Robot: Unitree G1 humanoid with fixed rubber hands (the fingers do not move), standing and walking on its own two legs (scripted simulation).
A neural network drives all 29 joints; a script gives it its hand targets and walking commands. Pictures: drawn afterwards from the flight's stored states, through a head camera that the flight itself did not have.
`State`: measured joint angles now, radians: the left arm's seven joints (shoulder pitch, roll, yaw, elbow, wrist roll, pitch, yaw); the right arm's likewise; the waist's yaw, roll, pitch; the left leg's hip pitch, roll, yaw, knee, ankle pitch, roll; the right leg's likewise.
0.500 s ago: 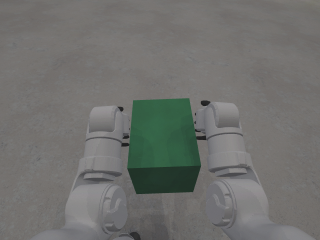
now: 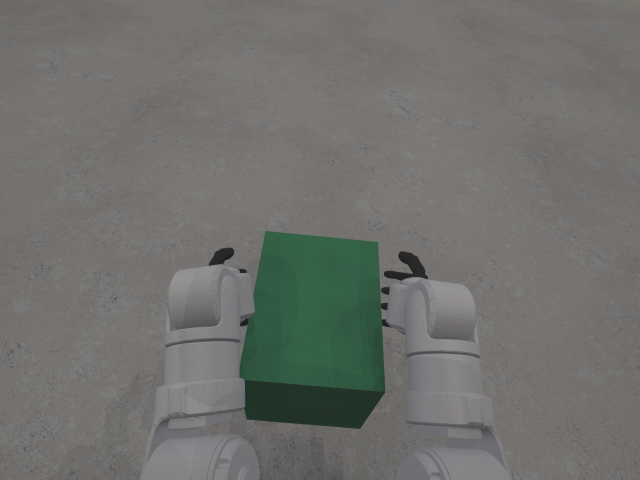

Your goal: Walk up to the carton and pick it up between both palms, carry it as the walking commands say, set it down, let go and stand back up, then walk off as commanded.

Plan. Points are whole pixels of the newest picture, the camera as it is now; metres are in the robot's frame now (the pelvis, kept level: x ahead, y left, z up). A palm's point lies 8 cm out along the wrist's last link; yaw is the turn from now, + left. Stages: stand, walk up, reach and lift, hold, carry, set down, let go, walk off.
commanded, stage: carry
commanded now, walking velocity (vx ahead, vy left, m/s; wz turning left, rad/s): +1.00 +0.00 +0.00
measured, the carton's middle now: (312, 330) +0.34 +0.02 -0.01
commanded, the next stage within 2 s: none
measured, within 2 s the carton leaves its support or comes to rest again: neither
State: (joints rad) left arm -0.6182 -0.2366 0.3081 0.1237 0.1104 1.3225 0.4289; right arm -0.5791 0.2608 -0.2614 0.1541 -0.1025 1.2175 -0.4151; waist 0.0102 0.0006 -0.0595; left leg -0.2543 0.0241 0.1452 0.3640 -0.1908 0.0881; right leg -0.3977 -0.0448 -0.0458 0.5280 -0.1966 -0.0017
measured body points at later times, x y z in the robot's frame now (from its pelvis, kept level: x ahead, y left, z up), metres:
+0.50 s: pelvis +0.20 +0.06 -0.04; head +0.18 +0.08 +0.41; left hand +0.52 +0.18 +0.05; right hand +0.53 -0.06 +0.06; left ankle +0.00 +0.05 -0.75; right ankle +0.09 -0.11 -0.71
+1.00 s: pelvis +0.62 +0.18 -0.04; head +0.72 +0.16 +0.40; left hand +0.96 +0.30 +0.01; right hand +0.95 +0.05 -0.02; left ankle +0.57 +0.27 -0.75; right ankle +0.49 +0.05 -0.61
